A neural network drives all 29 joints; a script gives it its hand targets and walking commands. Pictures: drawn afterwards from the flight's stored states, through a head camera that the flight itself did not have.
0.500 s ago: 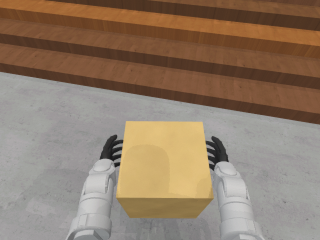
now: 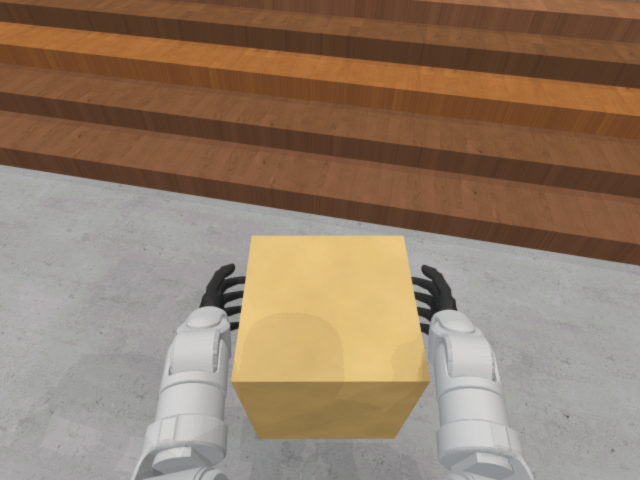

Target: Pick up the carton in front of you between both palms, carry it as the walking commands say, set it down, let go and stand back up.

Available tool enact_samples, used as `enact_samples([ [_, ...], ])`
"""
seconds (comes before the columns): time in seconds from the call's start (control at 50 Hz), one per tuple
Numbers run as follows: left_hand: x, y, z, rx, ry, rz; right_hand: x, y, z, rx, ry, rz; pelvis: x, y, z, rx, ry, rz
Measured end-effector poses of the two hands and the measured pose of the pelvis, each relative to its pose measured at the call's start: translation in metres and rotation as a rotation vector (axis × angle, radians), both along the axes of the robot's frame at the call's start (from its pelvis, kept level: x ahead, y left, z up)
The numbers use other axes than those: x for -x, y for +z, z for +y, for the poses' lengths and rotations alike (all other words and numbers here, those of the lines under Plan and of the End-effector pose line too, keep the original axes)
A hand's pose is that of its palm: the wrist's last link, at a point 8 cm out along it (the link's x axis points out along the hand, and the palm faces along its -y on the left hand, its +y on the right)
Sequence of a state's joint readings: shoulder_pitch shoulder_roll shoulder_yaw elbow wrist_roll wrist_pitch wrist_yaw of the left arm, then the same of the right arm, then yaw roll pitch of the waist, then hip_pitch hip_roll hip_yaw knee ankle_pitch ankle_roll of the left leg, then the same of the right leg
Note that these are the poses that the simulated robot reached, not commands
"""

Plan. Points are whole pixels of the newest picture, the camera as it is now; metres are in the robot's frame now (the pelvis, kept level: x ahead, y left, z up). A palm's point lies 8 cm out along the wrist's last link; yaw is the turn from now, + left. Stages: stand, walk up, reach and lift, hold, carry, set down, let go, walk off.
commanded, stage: reach and lift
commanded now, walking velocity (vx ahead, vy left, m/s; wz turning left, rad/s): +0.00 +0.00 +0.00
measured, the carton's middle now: (327, 342) +0.31 +0.00 -0.05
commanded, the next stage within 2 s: hold in 0.64 s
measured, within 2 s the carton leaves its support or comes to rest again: neither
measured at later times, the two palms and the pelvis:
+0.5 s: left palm (214, 310) +0.31 +0.15 +0.04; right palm (443, 312) +0.31 -0.15 +0.04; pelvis +0.02 +0.00 +0.01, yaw +0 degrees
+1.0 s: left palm (210, 309) +0.29 +0.15 +0.05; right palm (449, 312) +0.30 -0.15 +0.06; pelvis +0.01 +0.00 +0.01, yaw +0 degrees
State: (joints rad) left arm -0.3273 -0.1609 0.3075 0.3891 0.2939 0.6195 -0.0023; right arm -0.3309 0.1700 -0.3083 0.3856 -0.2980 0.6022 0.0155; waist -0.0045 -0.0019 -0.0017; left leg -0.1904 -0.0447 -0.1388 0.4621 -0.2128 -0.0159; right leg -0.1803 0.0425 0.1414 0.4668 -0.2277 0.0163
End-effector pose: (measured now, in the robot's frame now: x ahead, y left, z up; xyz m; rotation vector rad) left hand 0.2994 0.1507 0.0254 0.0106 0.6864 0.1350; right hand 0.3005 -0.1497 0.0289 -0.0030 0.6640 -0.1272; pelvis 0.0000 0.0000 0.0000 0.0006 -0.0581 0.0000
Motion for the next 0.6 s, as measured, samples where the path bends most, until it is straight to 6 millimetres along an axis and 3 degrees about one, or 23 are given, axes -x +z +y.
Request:
enact_samples([
  [0.6,-0.005,0.013,-0.002,-0.026,-0.019,0.000,-0.005,0.014,-0.002,0.025,0.016,0.001,-0.019,0.006,0.000,-0.001,-0.003,-0.024],
])
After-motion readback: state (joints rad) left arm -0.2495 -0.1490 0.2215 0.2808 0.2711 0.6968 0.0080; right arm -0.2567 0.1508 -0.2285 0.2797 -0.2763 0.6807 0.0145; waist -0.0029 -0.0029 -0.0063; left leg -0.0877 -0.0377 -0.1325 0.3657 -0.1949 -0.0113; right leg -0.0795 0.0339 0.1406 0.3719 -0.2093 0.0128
